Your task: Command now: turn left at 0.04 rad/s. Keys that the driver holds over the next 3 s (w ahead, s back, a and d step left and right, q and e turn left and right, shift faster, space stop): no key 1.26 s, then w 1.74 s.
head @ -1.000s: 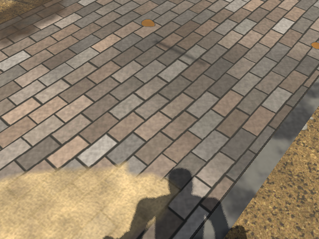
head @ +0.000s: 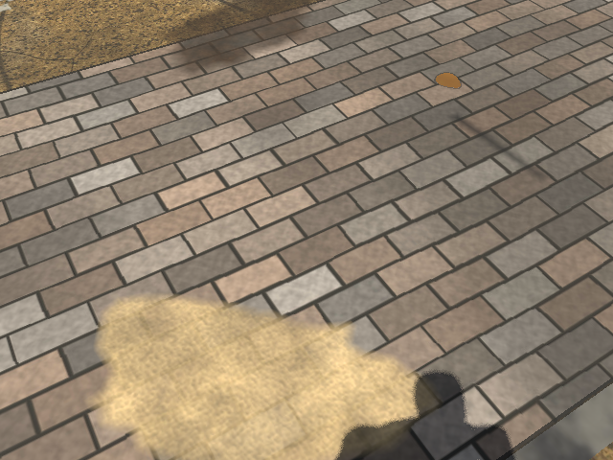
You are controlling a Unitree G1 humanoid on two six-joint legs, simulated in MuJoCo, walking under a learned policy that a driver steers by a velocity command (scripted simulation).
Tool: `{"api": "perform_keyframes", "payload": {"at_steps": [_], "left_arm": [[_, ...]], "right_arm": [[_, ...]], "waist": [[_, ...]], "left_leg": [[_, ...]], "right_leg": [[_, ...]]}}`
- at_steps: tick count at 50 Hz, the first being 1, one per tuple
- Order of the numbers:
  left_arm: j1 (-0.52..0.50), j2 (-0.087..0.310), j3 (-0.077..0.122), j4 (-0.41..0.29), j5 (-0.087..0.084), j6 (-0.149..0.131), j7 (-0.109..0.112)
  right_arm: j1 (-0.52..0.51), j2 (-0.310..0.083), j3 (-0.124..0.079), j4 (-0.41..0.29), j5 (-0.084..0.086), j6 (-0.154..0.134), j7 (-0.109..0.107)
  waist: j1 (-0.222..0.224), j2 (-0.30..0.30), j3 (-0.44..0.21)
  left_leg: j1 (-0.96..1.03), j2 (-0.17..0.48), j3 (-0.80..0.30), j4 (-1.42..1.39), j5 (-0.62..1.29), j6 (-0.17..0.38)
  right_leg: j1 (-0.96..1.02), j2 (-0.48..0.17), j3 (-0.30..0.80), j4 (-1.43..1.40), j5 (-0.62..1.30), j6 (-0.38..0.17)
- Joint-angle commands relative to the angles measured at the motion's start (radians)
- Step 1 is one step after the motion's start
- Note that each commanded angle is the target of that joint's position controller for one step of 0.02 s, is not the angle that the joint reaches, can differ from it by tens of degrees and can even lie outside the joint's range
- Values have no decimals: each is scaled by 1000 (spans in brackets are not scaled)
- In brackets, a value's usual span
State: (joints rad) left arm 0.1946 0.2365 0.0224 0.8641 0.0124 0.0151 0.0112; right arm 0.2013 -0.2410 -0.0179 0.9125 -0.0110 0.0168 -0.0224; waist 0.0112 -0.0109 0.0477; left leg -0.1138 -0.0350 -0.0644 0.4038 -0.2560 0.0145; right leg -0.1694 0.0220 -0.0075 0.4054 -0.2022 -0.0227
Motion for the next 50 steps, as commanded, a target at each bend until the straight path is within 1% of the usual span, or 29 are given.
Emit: {"api": "perform_keyframes", "payload": {"at_steps": [1, 5, 10, 21, 33, 50], "left_arm": [[12, 109, 25, -9, -1, -12, 2], [19, 102, 22, 46, 0, -10, 4], [36, 96, 15, 106, 0, -11, 6], [78, 73, -2, 199, -1, -13, 15], [109, 42, -14, 250, -2, -14, 23], [138, 11, -18, 280, -2, -15, 30]], "right_arm": [[6, -113, -17, -4, 1, -17, -8], [7, -111, -12, 38, 1, -19, -10], [14, -106, -6, 86, 2, -23, -12], [52, -75, 9, 163, 4, -25, -15], [101, -41, 19, 210, 4, -27, -19], [149, -4, 22, 234, 3, -28, -24]], "waist": [[2, 64, -21], [1, 38, 3], [1, 19, 6], [1, 15, 7], [-1, 12, 13], [-4, 11, 20]], "left_leg": [[-50, 109, -108, -97, 150, 33], [-64, 110, -111, -119, 93, 39], [-68, 109, -110, -132, 73, 45], [-71, 101, -96, -130, 91, 48], [-70, 96, -83, -111, 132, 46], [-65, 96, -73, -92, 162, 43]], "right_leg": [[43, -96, 98, -61, 112, -19], [34, -95, 99, -80, 79, -9], [32, -98, 101, -87, 72, -4], [24, -104, 101, -81, 74, -4], [16, -105, 100, -69, 93, -6], [12, -104, 98, -58, 114, -10]]}}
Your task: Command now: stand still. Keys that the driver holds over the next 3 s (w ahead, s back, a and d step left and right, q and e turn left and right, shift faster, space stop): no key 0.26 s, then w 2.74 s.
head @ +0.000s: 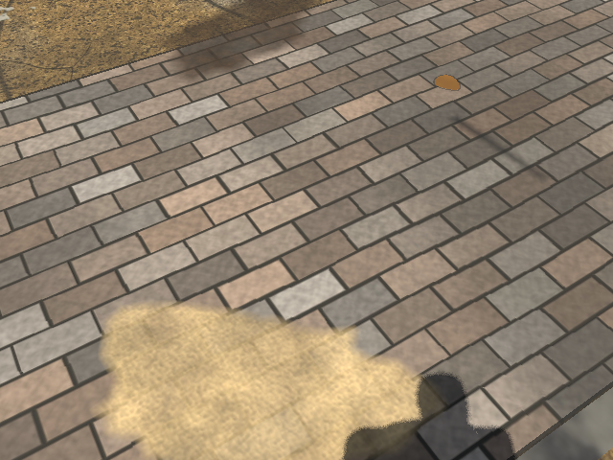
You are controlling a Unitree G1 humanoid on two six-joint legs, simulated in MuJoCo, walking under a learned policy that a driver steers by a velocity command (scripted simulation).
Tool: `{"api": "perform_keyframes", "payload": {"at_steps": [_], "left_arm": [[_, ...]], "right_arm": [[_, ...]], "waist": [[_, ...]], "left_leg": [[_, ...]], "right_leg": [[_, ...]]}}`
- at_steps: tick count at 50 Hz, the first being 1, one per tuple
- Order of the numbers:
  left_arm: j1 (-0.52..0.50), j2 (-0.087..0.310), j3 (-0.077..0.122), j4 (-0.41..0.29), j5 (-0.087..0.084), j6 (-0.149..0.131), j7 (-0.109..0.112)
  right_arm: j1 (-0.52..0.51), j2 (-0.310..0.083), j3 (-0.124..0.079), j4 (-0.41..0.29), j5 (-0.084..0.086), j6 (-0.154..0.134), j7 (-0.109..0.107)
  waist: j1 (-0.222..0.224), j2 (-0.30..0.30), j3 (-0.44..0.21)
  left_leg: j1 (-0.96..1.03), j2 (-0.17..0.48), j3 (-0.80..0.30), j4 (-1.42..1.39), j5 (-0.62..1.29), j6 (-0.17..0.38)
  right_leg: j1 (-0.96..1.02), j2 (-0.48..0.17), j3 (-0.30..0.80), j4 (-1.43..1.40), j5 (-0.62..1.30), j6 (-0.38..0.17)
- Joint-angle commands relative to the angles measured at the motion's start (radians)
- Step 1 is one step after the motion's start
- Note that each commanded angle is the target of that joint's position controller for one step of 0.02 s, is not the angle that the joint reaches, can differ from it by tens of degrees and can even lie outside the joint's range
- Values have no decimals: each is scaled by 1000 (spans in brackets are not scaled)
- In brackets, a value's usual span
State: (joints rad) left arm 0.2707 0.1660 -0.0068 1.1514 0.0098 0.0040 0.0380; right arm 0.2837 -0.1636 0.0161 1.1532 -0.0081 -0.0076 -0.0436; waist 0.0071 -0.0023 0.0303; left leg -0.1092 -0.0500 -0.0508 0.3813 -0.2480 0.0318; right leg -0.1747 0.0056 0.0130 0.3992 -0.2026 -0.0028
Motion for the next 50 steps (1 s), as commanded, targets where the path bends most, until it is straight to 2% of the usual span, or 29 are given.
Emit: {"api": "perform_keyframes", "payload": {"at_steps": [1, 13, 14, 17, 19, 21, 22, 24, 25, 26, 27, 28, 29, 30, 31, 32, 34, 37, 42, 44, 46, 47, 48, 49, 50], "left_arm": [[64, 80, 11, -6, 0, -4, 3], [82, 66, 12, 2, 0, -4, 6], [89, 59, 11, 5, 1, -4, 6], [79, 79, 25, -15, 8, 5, -1], [42, 58, 24, -48, 17, 2, -11], [-4, 18, 16, -90, 32, -19, -22], [-33, 33, 20, -111, 33, -32, -26], [-26, 51, 29, -136, 24, -56, -38], [16, 44, 31, -131, 16, -66, -43], [108, 33, 34, -103, 5, -74, -44], [229, 43, 45, -59, 1, -79, -39], [362, 127, 69, -34, 12, -87, -29], [486, 226, 98, 4, 3, -77, -30], [403, 161, 83, -13, 8, -68, -28], [307, 131, 74, -51, 12, -72, -32], [242, 119, 68, -76, 14, -79, -33], [220, 83, 52, -80, 10, -95, -30], [305, 71, 39, -43, 4, -107, -25], [318, 73, 23, -40, 7, -111, -18], [324, 94, 24, -35, 8, -115, -14], [301, 119, 28, -36, 7, -121, -11], [285, 131, 32, -38, 7, -122, -9], [266, 144, 36, -42, 8, -118, -8], [243, 151, 39, -48, 2, -114, -11], [256, 110, 30, -71, 0, -112, -19]], "right_arm": [[69, -80, -12, -6, 0, -4, -3], [92, -64, -13, -2, 0, -4, -6], [101, -59, -11, 0, -2, -4, -5], [113, -102, -33, -11, -6, 8, -2], [159, -112, -44, -17, -7, 11, 2], [221, -145, -62, -5, -8, 4, 2], [221, -147, -68, -10, -10, -2, 4], [191, -158, -76, -25, -15, -16, 10], [157, -155, -78, -35, -10, -22, 11], [105, -142, -77, -52, -1, -26, 13], [58, -124, -74, -73, 0, -34, 15], [10, -62, -56, -109, 3, -49, 23], [11, -49, -53, -147, -13, -60, 33], [-10, -108, -66, -147, -41, -60, 40], [-14, -76, -61, -145, -38, -66, 50], [-8, -56, -57, -139, -27, -73, 59], [-11, -67, -64, -140, -30, -68, 71], [-53, -66, -69, -163, -28, -49, 74], [-301, -34, -46, -265, -13, -41, 76], [-332, -43, -43, -284, -8, -39, 73], [-272, -80, -55, -277, -6, -41, 62], [-191, -103, -66, -255, -6, -46, 55], [-56, -127, -81, -212, -4, -53, 48], [87, -148, -96, -165, -11, -60, 40], [225, -225, -119, -139, -37, -63, 31]], "waist": [[0, 2, 38], [0, 3, 45], [-2, 4, 25], [-9, 41, 76], [-37, 78, 158], [-60, 164, 183], [-65, 154, 189], [-37, 135, 173], [-4, 131, 170], [47, 112, 156], [98, 63, 130], [157, -139, 87], [161, -314, 49], [100, -138, 118], [60, -52, 154], [31, -26, 149], [5, -38, 119], [2, -73, 81], [31, -95, 131], [30, -114, 127], [-14, -119, 81], [-54, -120, 34], [-110, -118, -37], [-177, -101, -101], [-208, -6, -196]], "left_leg": [[-69, 111, -86, -68, 155, 25], [-70, 112, -82, -62, 158, 24], [-63, 105, -81, -74, 76, 26], [-127, 82, -112, -73, -355, 76], [-139, 140, -223, -120, -553, 128], [-62, 275, -405, -215, -598, 200], [-68, 310, -442, -238, -550, 222], [-75, 310, -410, -217, -441, 224], [-121, 285, -357, -185, -388, 205], [-218, 233, -280, -133, -328, 173], [-339, 171, -201, -35, -260, 138], [-480, 50, -34, 259, -178, 86], [-627, -26, 86, 532, -278, 59], [-659, 43, 41, 687, -254, 69], [-657, 80, 22, 732, -157, 72], [-628, 105, 20, 732, -76, 65], [-598, 122, 46, 700, -1, 45], [-626, 99, 105, 681, 34, 27], [-548, 53, 187, 378, 132, 22], [-449, 27, 213, 272, 150, 46], [-326, -8, 216, 232, 141, 86], [-243, -29, 209, 221, 124, 105], [-120, -40, 191, 188, 123, 127], [58, -15, 164, 115, 149, 147], [260, 191, -66, 86, -41, 189]], "right_leg": [[17, -87, 78, -51, 115, -30], [17, -86, 77, -48, 120, -32], [24, -77, 74, -54, 46, -33], [-62, -13, 39, 23, -322, -65], [-209, 14, 26, 112, -413, -74], [-321, 24, -62, 271, -259, -65], [-336, -2, -59, 312, -225, -66], [-303, -22, -52, 284, -246, -75], [-211, -17, -65, 199, -215, -82], [-32, 13, -87, 94, -155, -86], [174, 20, -56, 24, -121, -86], [332, -164, 239, -145, -292, -121], [401, -360, 592, -261, -411, -203], [307, -375, 584, -248, -417, -213], [230, -343, 500, -252, -350, -205], [194, -302, 410, -267, -245, -192], [193, -237, 264, -276, -25, -169], [250, -201, 132, -225, 380, -157], [161, -159, 38, -242, 559, -149], [157, -172, 24, -235, 662, -147], [192, -193, 6, -144, 901, -137], [216, -198, -2, -47, 1004, -131], [227, -198, -6, 104, 1027, -126], [156, -174, -24, 295, 908, -119], [-19, -121, -55, 589, 543, -115]]}}
Over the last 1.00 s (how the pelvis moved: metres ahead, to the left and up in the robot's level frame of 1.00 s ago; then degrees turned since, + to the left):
0.00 0.01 0.00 0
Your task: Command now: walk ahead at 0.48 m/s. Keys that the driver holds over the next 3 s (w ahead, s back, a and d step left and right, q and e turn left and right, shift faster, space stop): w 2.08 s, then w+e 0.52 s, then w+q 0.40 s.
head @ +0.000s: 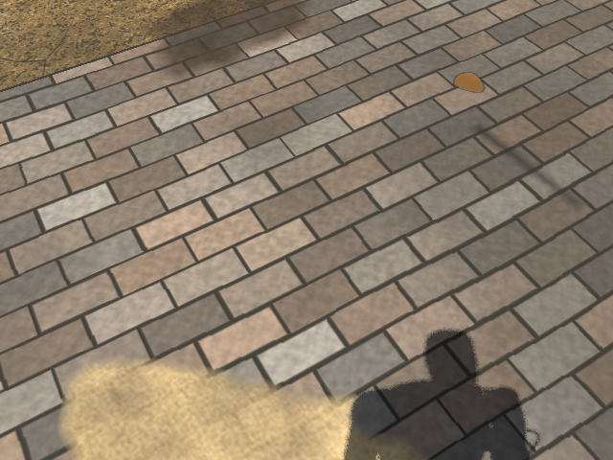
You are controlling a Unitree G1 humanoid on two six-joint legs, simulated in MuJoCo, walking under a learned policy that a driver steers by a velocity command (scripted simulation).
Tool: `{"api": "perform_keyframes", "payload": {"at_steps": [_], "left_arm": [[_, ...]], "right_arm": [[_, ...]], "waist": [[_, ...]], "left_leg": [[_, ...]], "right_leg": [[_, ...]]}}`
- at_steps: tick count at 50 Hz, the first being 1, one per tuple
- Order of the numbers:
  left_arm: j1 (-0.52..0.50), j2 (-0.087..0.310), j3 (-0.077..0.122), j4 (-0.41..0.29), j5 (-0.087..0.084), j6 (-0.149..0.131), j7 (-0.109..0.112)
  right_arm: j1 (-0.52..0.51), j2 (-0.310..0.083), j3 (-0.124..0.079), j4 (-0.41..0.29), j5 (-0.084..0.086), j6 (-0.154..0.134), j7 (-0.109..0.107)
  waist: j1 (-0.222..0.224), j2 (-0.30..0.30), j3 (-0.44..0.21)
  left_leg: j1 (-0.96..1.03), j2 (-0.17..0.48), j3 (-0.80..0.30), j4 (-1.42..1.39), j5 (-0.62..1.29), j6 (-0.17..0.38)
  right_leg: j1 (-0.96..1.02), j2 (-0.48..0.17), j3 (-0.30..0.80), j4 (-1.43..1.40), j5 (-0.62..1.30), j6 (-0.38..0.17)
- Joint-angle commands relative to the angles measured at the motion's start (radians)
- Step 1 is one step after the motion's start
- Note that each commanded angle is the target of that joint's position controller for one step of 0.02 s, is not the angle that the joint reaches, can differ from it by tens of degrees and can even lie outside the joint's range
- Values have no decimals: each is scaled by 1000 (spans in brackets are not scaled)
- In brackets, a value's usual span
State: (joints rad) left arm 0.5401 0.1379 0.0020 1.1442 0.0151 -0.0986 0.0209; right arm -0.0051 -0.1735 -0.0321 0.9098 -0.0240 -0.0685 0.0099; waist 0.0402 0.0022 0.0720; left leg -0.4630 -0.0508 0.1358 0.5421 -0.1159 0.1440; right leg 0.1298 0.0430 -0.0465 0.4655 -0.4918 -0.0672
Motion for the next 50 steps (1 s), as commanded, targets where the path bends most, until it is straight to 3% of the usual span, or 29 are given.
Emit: {"api": "perform_keyframes", "payload": {"at_steps": [1, 2, 3, 4, 6, 8, 10, 12, 17, 22, 24, 26, 27, 28, 29, 30, 31, 32, 34, 36, 38, 43, 47, 50], "left_arm": [[114, 21, 8, -74, -29, 0, -15], [4, 127, 34, -89, -7, 6, -14], [-98, 139, 41, -131, -1, 3, -19], [-137, 127, 42, -138, 3, 0, -22], [-106, 87, 42, -128, 21, 22, -29], [-113, 64, 42, -135, 24, 41, -37], [-190, 77, 46, -166, 26, 55, -44], [-298, 91, 48, -205, 23, 60, -48], [-509, 75, 35, -277, 5, 54, -54], [-606, 93, 35, -319, 3, 43, -49], [-546, 112, 44, -310, 5, 34, -41], [-312, 148, 67, -235, 8, 21, -26], [-145, 191, 86, -187, 26, 12, -16], [-17, 294, 113, -175, 51, 11, -8], [-61, 296, 118, -172, 24, 28, -25], [-178, 247, 105, -186, -1, 31, -31], [-253, 178, 87, -199, -6, 25, -36], [-286, 135, 74, -196, 0, 17, -35], [-257, 92, 57, -164, 0, 3, -25], [-197, 119, 60, -139, -2, -12, -22], [-162, 148, 63, -130, -3, -16, -22], [-73, 141, 52, -116, -4, -12, -22], [0, 150, 49, -93, 0, -12, -14], [12, 162, 52, -81, 10, -6, -4]], "right_arm": [[507, -269, -81, 95, -34, 2, -13], [417, -226, -77, 89, 9, 8, -2], [304, -168, -59, 68, 18, 4, 0], [261, -113, -45, 66, 14, -8, 4], [282, -55, -23, 95, 10, -27, -6], [339, -64, -19, 119, 11, -43, -12], [381, -97, -21, 129, 12, -49, -14], [422, -105, -18, 133, 13, -47, -13], [520, -96, -6, 148, 15, -46, -16], [577, -112, -6, 171, 1, -40, -29], [543, -129, -10, 168, -3, -40, -35], [511, -148, -16, 165, -2, -35, -35], [496, -138, -13, 150, 8, -35, -33], [548, -56, 6, 113, 42, -35, -21], [598, -83, -12, 125, 42, -32, -17], [507, -119, -23, 105, 20, -26, -20], [428, -107, -22, 82, 11, -31, -15], [401, -86, -23, 79, 8, -28, -12], [426, -52, -21, 85, -14, -3, 0], [410, -44, -22, 75, -17, 13, 10], [328, -54, -24, 43, -17, 24, 15], [99, -57, -15, -36, -3, 24, 20], [-15, -53, -6, -74, 3, 19, 18], [-50, -70, -10, -97, 2, 9, 16]], "waist": [[-144, 192, -328], [-141, 43, -245], [-100, 36, -90], [-73, -14, -24], [-12, -3, -9], [4, 14, -6], [3, 28, 15], [-19, 34, 36], [-78, 55, 41], [-97, 71, 41], [-52, 82, 9], [48, 77, -108], [115, 55, -196], [112, -116, -335], [67, -174, -383], [22, -71, -220], [7, -21, -104], [-27, -1, -44], [-71, -30, -27], [-81, -40, -27], [-76, -46, -5], [-23, -59, 29], [15, -74, 33], [10, -76, 41]], "left_leg": [[800, 476, -794, -197, -232, 240], [686, 424, -832, -303, -409, 220], [528, 398, -673, -343, -410, 182], [407, 356, -573, -376, -275, 153], [280, 282, -408, -395, -77, 102], [261, 256, -333, -403, 52, 93], [269, 239, -278, -424, 95, 86], [300, 223, -245, -439, 146, 72], [390, 192, -174, -417, 353, 25], [572, 243, -169, -349, 515, 39], [604, 257, -151, -253, 738, 31], [589, 236, -127, 8, 859, 8], [427, 206, -109, 224, 655, -5], [117, 82, -44, 596, 156, -45], [-82, -35, -137, 816, -391, -48], [-157, 44, -194, 833, -305, -37], [-159, 79, -190, 780, -228, -39], [-123, 111, -186, 713, -185, -41], [-40, 137, -178, 632, -156, -61], [-52, 139, -154, 596, -135, -77], [-121, 154, -133, 537, -73, -95], [-185, 150, -81, 273, 84, -122], [-171, 115, -50, 115, 117, -104], [-164, 97, -51, 50, 46, -70]], "right_leg": [[-654, 35, 8, 918, -35, -22], [-745, -14, 114, 958, 46, -47], [-776, -63, 105, 904, 152, -52], [-737, -94, 101, 848, 205, -52], [-628, -128, 98, 761, 222, -30], [-619, -133, 77, 702, 226, -9], [-686, -147, 51, 639, 276, 8], [-761, -158, 26, 554, 354, 24], [-761, -119, -37, 272, 499, 37], [-758, -77, -57, 129, 454, -6], [-653, -37, -68, 91, 369, -42], [-394, 16, -80, 10, 357, -84], [-143, -69, 5, -10, 370, -119], [142, -361, 402, -38, 269, -215], [189, -471, 742, -171, 277, -304], [49, -424, 602, -198, 193, -266], [-100, -384, 478, -243, 222, -234], [-203, -333, 383, -277, 284, -191], [-300, -267, 257, -305, 405, -145], [-305, -250, 204, -313, 518, -147], [-295, -236, 165, -337, 540, -145], [-229, -200, 98, -346, 666, -117], [-116, -221, 82, -324, 741, -116], [-19, -262, 84, -272, 835, -126]]}}
Over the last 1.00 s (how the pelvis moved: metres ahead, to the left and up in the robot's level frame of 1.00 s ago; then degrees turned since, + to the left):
0.28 -0.03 -0.03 -1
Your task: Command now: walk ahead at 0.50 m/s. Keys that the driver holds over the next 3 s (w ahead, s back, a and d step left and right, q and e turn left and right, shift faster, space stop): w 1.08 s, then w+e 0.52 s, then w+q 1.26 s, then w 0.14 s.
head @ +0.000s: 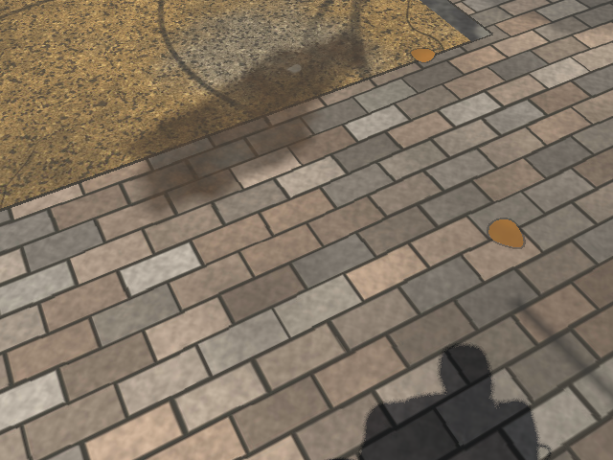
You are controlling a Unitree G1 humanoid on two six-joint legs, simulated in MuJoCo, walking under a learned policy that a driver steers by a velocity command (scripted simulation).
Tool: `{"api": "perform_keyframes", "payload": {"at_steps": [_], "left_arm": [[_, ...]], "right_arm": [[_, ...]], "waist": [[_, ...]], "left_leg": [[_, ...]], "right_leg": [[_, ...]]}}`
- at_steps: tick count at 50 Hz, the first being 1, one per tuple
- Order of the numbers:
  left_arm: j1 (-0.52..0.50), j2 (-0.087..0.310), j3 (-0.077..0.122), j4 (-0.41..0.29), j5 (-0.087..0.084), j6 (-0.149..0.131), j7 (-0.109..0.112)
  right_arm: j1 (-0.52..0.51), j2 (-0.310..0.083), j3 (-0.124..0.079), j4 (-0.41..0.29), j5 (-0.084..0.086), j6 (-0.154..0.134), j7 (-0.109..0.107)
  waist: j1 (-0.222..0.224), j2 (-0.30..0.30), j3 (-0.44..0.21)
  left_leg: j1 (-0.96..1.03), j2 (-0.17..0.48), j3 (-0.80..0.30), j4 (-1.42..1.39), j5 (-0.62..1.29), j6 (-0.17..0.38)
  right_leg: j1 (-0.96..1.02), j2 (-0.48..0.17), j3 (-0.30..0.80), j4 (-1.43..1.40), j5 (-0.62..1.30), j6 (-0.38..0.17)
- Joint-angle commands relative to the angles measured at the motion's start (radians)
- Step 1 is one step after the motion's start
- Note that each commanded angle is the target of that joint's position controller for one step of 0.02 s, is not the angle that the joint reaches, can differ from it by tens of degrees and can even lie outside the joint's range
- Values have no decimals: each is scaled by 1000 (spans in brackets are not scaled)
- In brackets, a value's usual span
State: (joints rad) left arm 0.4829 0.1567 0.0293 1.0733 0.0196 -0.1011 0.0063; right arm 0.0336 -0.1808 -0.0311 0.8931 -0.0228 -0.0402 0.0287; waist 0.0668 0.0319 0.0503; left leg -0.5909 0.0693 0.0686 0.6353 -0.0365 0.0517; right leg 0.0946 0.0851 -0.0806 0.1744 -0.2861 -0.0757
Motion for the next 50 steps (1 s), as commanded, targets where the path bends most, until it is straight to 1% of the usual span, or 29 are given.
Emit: {"api": "perform_keyframes", "payload": {"at_steps": [1, 2, 3, 4, 5, 6, 7, 8, 9, 11, 12, 14, 17, 22, 27, 30, 31, 32, 33, 34, 35, 36, 37, 38, 40, 41, 44, 47, 50], "left_arm": [[54, 149, 26, -10, 7, -3, 13], [35, 158, 29, -12, 9, -2, 16], [22, 168, 32, -12, 10, 1, 16], [2, 168, 31, -17, 4, 5, 15], [-5, 142, 21, -46, -8, 4, 11], [123, 36, 3, -62, -49, 6, -2], [53, 141, 31, -55, -20, 10, 0], [-46, 141, 35, -90, -13, 8, -3], [-95, 127, 33, -100, -10, 4, -6], [-81, 93, 32, -93, 14, 27, -15], [-69, 76, 31, -88, 17, 39, -21], [-96, 71, 32, -99, 21, 55, -29], [-233, 85, 33, -147, 19, 66, -35], [-424, 77, 20, -211, 5, 62, -38], [-540, 83, 14, -257, 3, 51, -34], [-506, 99, 21, -260, 2, 38, -29], [-437, 112, 29, -240, 3, 33, -23], [-305, 127, 40, -196, 5, 26, -15], [-131, 163, 58, -140, 21, 15, -6], [23, 265, 83, -120, 46, 10, 4], [8, 297, 95, -114, 22, 27, -8], [-119, 249, 84, -136, -5, 35, -14], [-203, 179, 63, -151, -9, 31, -18], [-238, 133, 50, -147, -4, 24, -19], [-219, 92, 34, -117, -5, 9, -10], [-185, 97, 34, -102, -5, 1, -8], [-124, 141, 40, -81, -9, -10, -6], [-67, 138, 34, -69, -10, -8, -7], [-19, 137, 29, -58, -10, -7, -6]], "right_arm": [[-69, -69, -14, -79, 1, -24, -5], [-19, -79, -21, -66, 1, -29, -10], [82, -95, -31, -34, 0, -35, -17], [248, -115, -45, 23, -7, -45, -25], [424, -186, -67, 62, -33, -53, -37], [483, -286, -92, 68, -44, -49, -33], [408, -240, -85, 60, -1, -32, -24], [291, -184, -68, 43, 8, -32, -22], [239, -127, -52, 38, 5, -40, -17], [234, -65, -32, 64, 8, -54, -25], [262, -63, -29, 79, 8, -62, -27], [313, -91, -33, 99, 14, -73, -30], [365, -112, -33, 111, 14, -74, -31], [452, -107, -24, 129, 13, -70, -32], [523, -113, -23, 158, 2, -65, -42], [494, -131, -29, 162, -4, -62, -50], [478, -142, -32, 161, -5, -61, -52], [462, -149, -34, 161, -3, -57, -51], [448, -139, -29, 151, 5, -56, -48], [475, -76, -12, 111, 30, -56, -41], [550, -67, -21, 117, 46, -56, -33], [462, -124, -36, 106, 20, -48, -36], [378, -111, -34, 82, 12, -53, -31], [354, -88, -32, 80, 11, -53, -28], [377, -58, -30, 87, -14, -27, -17], [381, -51, -30, 88, -17, -18, -12], [292, -58, -32, 55, -17, -1, -3], [151, -70, -31, 7, -11, 3, 0], [43, -57, -21, -28, -3, 0, 2]], "waist": [[-34, -107, 54], [-62, -113, 29], [-103, -115, -23], [-174, -86, -108], [-232, -19, -225], [-176, 213, -349], [-166, 62, -307], [-126, 30, -143], [-105, -13, -72], [-47, 12, -25], [-37, 22, -30], [-27, 20, -19], [-47, 21, 22], [-95, 26, 47], [-126, 38, 63], [-88, 44, 47], [-57, 52, 11], [0, 39, -56], [66, 12, -151], [90, -130, -290], [40, -275, -371], [-2, -118, -222], [-17, -66, -101], [-51, -42, -32], [-96, -75, -10], [-100, -80, -15], [-101, -78, 8], [-70, -81, 39], [-43, -87, 46]], "left_leg": [[6, -38, 21, -67, -72, 39], [86, -65, 32, -88, -113, 58], [205, -98, 42, -116, -133, 77], [408, -111, 46, -180, -82, 102], [676, 67, -145, -185, -137, 153], [949, 370, -654, -280, -180, 311], [870, 331, -726, -361, -263, 295], [719, 296, -551, -381, -264, 257], [596, 250, -447, -420, -167, 224], [456, 164, -291, -459, -46, 158], [439, 152, -259, -467, 0, 153], [434, 137, -215, -485, 69, 157], [455, 123, -179, -524, 68, 155], [529, 101, -123, -524, 184, 133], [675, 137, -108, -475, 300, 145], [723, 159, -89, -380, 515, 131], [722, 155, -78, -298, 650, 119], [706, 132, -57, -147, 714, 104], [576, 93, -30, 58, 579, 85], [302, 3, 24, 401, 153, 51], [56, -162, -35, 683, -483, 34], [-29, -77, -123, 722, -406, 48], [-38, -42, -121, 680, -326, 48], [0, -6, -116, 608, -276, 46], [87, 22, -110, 521, -241, 27], [98, 19, -98, 507, -231, 19], [14, 38, -71, 434, -160, -7], [-76, 53, -48, 305, -63, -30], [-68, 35, -20, 148, 9, -38]], "right_leg": [[31, -310, 109, 56, 714, -111], [34, -310, 97, 120, 846, -99], [32, -300, 86, 235, 951, -88], [-28, -264, 53, 420, 922, -68], [-234, -220, 26, 694, 619, -50], [-605, -24, -17, 1091, -146, -4], [-702, -47, 125, 1175, -199, -20], [-745, -100, 129, 1152, -107, -25], [-716, -133, 129, 1093, -42, -23], [-618, -171, 122, 994, 1, -6], [-592, -171, 113, 972, 9, 3], [-618, -176, 92, 936, 36, 19], [-724, -200, 67, 839, 137, 44], [-753, -182, 25, 596, 265, 60], [-754, -147, 0, 451, 251, 25], [-655, -109, -15, 385, 150, -20], [-557, -76, -27, 366, 115, -39], [-407, -43, -43, 311, 131, -60], [-160, -87, 7, 285, 167, -92], [123, -360, 343, 261, 79, -168], [231, -523, 769, 108, 63, -281], [100, -473, 648, 90, -17, -245], [-50, -434, 515, 56, -1, -217], [-162, -383, 416, 15, 64, -175], [-264, -314, 288, -16, 169, -127], [-271, -304, 266, -21, 230, -129], [-255, -289, 207, -54, 287, -137], [-208, -272, 174, -74, 332, -131], [-166, -256, 136, -67, 412, -116]]}}
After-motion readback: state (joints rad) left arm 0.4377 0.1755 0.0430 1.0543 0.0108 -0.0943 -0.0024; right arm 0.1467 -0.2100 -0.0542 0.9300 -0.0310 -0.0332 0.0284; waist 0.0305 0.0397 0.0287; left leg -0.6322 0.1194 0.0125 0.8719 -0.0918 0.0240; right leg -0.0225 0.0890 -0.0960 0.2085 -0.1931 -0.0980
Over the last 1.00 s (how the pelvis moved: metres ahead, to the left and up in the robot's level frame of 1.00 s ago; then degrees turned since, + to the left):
0.56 -0.02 0.02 1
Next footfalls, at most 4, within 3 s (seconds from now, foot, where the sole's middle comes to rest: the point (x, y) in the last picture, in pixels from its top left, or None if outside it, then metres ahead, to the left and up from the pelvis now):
0.10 left None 0.22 0.10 -0.78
0.66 right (377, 432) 0.53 -0.07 -0.78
1.22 left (302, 306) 0.83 0.11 -0.78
1.76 right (399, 239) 1.06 -0.14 -0.78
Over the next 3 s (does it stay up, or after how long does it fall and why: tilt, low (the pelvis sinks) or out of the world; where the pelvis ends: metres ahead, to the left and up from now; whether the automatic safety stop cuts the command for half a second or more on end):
stays up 1.60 -0.03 -0.01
